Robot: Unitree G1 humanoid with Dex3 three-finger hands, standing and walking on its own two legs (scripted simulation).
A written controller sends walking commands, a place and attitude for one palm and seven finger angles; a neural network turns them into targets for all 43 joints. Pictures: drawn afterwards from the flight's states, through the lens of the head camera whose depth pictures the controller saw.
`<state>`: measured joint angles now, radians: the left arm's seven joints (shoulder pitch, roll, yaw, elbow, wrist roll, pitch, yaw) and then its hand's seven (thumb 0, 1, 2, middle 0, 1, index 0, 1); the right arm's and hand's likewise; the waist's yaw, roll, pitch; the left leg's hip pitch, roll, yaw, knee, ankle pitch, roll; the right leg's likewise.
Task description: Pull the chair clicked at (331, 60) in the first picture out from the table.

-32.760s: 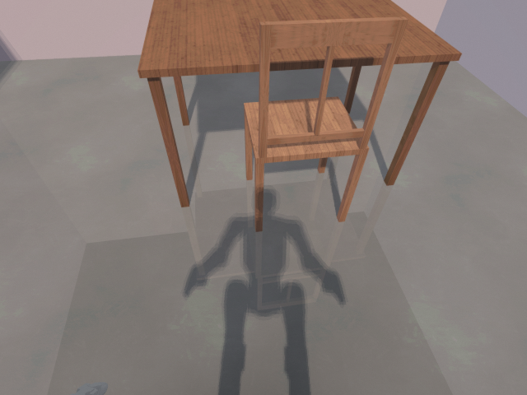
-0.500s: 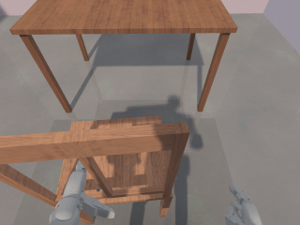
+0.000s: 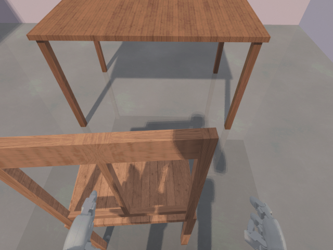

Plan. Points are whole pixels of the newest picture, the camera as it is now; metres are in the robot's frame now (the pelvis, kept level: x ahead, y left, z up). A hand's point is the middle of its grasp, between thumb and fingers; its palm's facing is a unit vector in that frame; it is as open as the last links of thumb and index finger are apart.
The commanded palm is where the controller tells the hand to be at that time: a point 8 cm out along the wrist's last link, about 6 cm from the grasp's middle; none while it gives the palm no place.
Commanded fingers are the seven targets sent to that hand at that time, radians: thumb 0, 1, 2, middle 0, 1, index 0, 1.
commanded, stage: draw the fingers out of the gap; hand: left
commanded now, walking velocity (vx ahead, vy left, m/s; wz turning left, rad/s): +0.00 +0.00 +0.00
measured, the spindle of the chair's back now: (117, 191) +0.27 +0.14 -0.02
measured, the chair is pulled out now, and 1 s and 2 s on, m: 0.59 0.59 0.58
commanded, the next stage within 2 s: draw the hand back to the body in 0.10 s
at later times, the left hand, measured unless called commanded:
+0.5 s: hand (92, 231) +0.16 +0.15 +0.06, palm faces +0.06 -0.99 -0.08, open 17.5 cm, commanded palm +0.11 +0.22 +0.06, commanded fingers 0.00 -0.55 0.20 0.00 0.00 0.00 0.00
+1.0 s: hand (52, 222) +0.17 +0.21 +0.10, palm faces +0.23 -0.89 -0.40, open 15.0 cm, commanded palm +0.13 +0.26 +0.15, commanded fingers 0.00 0.17 0.55 -0.10 -0.15 -0.10 -0.15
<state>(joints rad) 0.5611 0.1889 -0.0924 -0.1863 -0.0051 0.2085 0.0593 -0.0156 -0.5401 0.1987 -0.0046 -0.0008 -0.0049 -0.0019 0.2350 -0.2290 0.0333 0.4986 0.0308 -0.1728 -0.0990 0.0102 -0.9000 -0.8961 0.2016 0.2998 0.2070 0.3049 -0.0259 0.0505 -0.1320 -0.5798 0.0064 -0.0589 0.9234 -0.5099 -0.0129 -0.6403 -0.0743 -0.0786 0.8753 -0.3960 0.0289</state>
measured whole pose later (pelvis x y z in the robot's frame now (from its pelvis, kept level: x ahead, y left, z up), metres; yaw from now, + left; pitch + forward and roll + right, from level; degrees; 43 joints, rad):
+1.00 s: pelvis +0.01 +0.00 +0.02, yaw +0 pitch +1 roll -2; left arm 0.69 0.32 0.11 -0.42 -0.03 0.03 0.13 -0.01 -0.16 0.38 -0.06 -0.08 -0.12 -0.10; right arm 0.22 -0.21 0.03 0.57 0.04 -0.16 -0.14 0.01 -0.90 -0.90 0.20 0.30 0.20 0.30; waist 0.04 0.07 -0.05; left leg -0.30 0.03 -0.06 0.74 -0.46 -0.02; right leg -0.36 -0.05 -0.09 0.69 -0.34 0.02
